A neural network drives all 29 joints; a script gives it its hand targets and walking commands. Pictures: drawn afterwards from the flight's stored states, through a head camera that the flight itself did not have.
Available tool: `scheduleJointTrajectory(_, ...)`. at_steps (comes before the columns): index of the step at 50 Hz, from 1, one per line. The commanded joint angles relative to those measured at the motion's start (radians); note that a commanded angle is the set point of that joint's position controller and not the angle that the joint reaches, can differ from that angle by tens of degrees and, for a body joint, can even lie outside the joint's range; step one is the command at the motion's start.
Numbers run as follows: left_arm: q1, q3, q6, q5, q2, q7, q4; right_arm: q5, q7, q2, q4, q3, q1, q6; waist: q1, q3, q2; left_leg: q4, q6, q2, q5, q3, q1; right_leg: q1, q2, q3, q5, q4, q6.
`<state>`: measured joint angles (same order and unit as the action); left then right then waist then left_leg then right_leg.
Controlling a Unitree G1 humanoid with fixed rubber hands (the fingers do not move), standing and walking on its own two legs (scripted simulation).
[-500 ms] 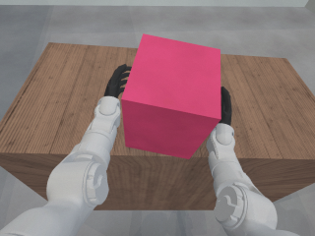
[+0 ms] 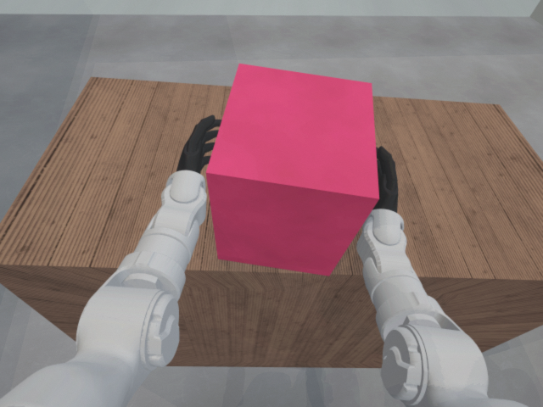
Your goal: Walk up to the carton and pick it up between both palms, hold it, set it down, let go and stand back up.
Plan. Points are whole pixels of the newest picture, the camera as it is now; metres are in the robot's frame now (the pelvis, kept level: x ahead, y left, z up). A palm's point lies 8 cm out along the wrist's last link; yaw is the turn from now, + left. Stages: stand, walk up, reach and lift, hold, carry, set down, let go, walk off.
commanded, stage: reach and lift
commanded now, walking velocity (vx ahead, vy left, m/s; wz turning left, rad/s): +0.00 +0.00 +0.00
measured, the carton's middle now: (288, 178) +0.45 -0.04 +0.08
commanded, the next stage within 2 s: none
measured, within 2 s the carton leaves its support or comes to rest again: neither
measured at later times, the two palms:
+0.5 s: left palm (171, 124) +0.41 +0.13 +0.21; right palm (400, 156) +0.39 -0.16 +0.19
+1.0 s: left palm (152, 146) +0.38 +0.14 +0.20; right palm (394, 166) +0.37 -0.15 +0.20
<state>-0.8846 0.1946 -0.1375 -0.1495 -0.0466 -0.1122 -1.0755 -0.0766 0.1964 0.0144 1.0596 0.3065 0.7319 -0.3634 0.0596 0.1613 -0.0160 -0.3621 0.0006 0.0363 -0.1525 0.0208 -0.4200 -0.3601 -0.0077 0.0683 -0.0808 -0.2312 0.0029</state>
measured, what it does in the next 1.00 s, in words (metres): stands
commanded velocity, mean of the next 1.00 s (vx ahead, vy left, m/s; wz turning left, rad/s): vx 0.00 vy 0.00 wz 0.00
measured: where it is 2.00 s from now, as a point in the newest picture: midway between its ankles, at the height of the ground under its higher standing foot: outside the picture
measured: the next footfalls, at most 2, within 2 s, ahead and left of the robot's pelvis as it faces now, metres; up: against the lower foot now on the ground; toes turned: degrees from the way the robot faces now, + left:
none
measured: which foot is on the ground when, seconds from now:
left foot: down 0.00-1.00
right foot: down 0.00-1.00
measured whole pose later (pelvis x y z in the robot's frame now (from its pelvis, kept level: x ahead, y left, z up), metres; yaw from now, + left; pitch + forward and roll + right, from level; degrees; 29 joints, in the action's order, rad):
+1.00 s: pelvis -0.03 +0.00 +0.00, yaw +2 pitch -3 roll -2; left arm -0.84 0.22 0.62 -0.17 -0.04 -0.11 -0.48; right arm 0.23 0.21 0.11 0.75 0.07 0.84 0.28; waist 0.09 0.03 -0.04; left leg -0.43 -0.01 0.02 -0.18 -0.01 -0.19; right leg -0.12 0.00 0.08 -0.12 -0.29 -0.01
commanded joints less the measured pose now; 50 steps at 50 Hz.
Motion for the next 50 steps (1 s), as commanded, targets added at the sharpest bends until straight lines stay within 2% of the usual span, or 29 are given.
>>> scheduleJointTrajectory(1, -0.779, -0.355, -0.063, 0.007, 0.779, 0.119, 0.332, -0.023, -0.128, -0.669, -0.325, -0.425, 0.892, -0.012, 0.037, 0.844, 0.071, -0.057, 0.046, -0.049, 0.421, -0.016, 0.344, 0.381, -0.044, -0.005, 0.539, -0.113, -0.016)
scheduleJointTrajectory(3, -0.768, -0.381, -0.027, 0.028, 0.796, 0.115, 0.401, 0.020, -0.125, -0.680, -0.408, -0.478, 0.907, 0.026, 0.027, 0.858, 0.064, -0.064, 0.044, -0.050, 0.443, -0.025, 0.356, 0.385, -0.050, -0.008, 0.540, -0.119, -0.019)
scheduleJointTrajectory(11, -0.765, -0.458, 0.233, 0.097, 0.812, 0.124, 0.642, 0.175, -0.096, -0.669, -0.663, -0.574, 0.995, 0.235, 0.049, 0.803, 0.032, -0.083, 0.041, -0.058, 0.473, -0.058, 0.424, 0.406, -0.059, -0.015, 0.500, -0.113, -0.038)
scheduleJointTrajectory(12, -0.758, -0.455, 0.264, 0.098, 0.804, 0.127, 0.663, 0.193, -0.091, -0.660, -0.673, -0.575, 0.989, 0.262, 0.057, 0.778, 0.030, -0.083, 0.042, -0.059, 0.475, -0.062, 0.434, 0.417, -0.057, -0.018, 0.504, -0.113, -0.041)
scheduleJointTrajectory(14, -0.725, -0.422, 0.331, 0.085, 0.781, 0.141, 0.653, 0.220, -0.086, -0.637, -0.692, -0.574, 1.008, 0.312, 0.047, 0.700, 0.018, -0.067, 0.035, -0.064, 0.442, -0.060, 0.432, 0.439, -0.054, -0.017, 0.477, -0.104, -0.048)
scheduleJointTrajectory(17, -0.684, -0.359, 0.419, 0.057, 0.745, 0.162, 0.630, 0.243, -0.083, -0.606, -0.666, -0.544, 1.014, 0.371, 0.039, 0.596, -0.002, -0.031, 0.024, -0.067, 0.367, -0.055, 0.434, 0.466, -0.049, -0.015, 0.420, -0.088, -0.054)
scheduleJointTrajectory(19, -0.691, -0.334, 0.453, 0.045, 0.732, 0.173, 0.634, 0.249, -0.085, -0.593, -0.637, -0.516, 1.011, 0.392, 0.041, 0.552, 0.011, -0.018, 0.029, -0.070, 0.351, -0.049, 0.452, 0.472, -0.047, -0.009, 0.399, -0.081, -0.056)
scheduleJointTrajectory(21, -0.702, -0.315, 0.478, 0.031, 0.725, 0.181, 0.639, 0.248, -0.088, -0.580, -0.599, -0.484, 1.001, 0.408, 0.052, 0.502, 0.025, -0.008, 0.035, -0.071, 0.331, -0.045, 0.474, 0.468, -0.048, -0.001, 0.363, -0.071, -0.054)
scheduleJointTrajectory(25, -0.671, -0.258, 0.530, -0.006, 0.689, 0.202, 0.595, 0.238, -0.094, -0.546, -0.546, -0.428, 0.995, 0.432, 0.052, 0.379, 0.038, 0.022, 0.034, -0.074, 0.248, -0.031, 0.478, 0.473, -0.041, 0.008, 0.286, -0.051, -0.055)
scheduleJointTrajectory(27, -0.693, -0.260, 0.543, -0.007, 0.688, 0.206, 0.602, 0.231, -0.097, -0.537, -0.534, -0.406, 1.008, 0.435, 0.064, 0.354, 0.047, 0.027, 0.040, -0.072, 0.234, -0.029, 0.483, 0.459, -0.042, 0.016, 0.255, -0.046, -0.054)
scheduleJointTrajectory(30, -0.738, -0.296, 0.553, 0.010, 0.711, 0.197, 0.652, 0.237, -0.105, -0.536, -0.548, -0.405, 1.038, 0.432, 0.072, 0.387, 0.069, 0.008, 0.056, -0.066, 0.281, -0.032, 0.527, 0.428, -0.051, 0.026, 0.230, -0.044, -0.046)
scheduleJointTrajectory(32, -0.742, -0.326, 0.560, 0.026, 0.730, 0.186, 0.684, 0.254, -0.107, -0.544, -0.578, -0.430, 1.054, 0.433, 0.072, 0.409, 0.080, -0.009, 0.060, -0.063, 0.319, -0.038, 0.548, 0.415, -0.056, 0.028, 0.240, -0.046, -0.041)
scheduleJointTrajectory(37, -0.777, -0.378, 0.581, 0.065, 0.763, 0.161, 0.728, 0.281, -0.110, -0.564, -0.634, -0.472, 1.110, 0.453, 0.061, 0.458, 0.083, -0.018, 0.055, -0.058, 0.302, -0.050, 0.546, 0.377, -0.058, 0.021, 0.186, -0.045, -0.032)
scheduleJointTrajectory(39, -0.786, -0.405, 0.594, 0.081, 0.776, 0.149, 0.751, 0.300, -0.107, -0.572, -0.641, -0.491, 1.106, 0.473, 0.069, 0.464, 0.094, -0.026, 0.057, -0.057, 0.307, -0.058, 0.553, 0.361, -0.060, 0.015, 0.176, -0.044, -0.030)
scheduleJointTrajectory(42, -0.776, -0.403, 0.620, 0.091, 0.779, 0.143, 0.741, 0.321, -0.104, -0.588, -0.678, -0.518, 1.138, 0.504, 0.056, 0.466, 0.075, -0.020, 0.040, -0.060, 0.262, -0.061, 0.514, 0.363, -0.058, 0.005, 0.152, -0.041, -0.032)
scheduleJointTrajectory(48, -0.832, -0.461, 0.655, 0.147, 0.799, 0.115, 0.843, 0.394, -0.100, -0.629, -0.751, -0.579, 1.174, 0.566, 0.051, 0.571, 0.096, -0.038, 0.040, -0.058, 0.262, -0.073, 0.501, 0.351, -0.067, -0.012, 0.145, -0.059, -0.028)
scheduleJointTrajectory(50, -0.825, -0.446, 0.677, 0.141, 0.787, 0.110, 0.836, 0.414, -0.098, -0.628, -0.738, -0.587, 1.163, 0.599, 0.042, 0.541, 0.094, -0.032, 0.033, -0.059, 0.236, -0.074, 0.486, 0.346, -0.066, -0.019, 0.120, -0.056, -0.029)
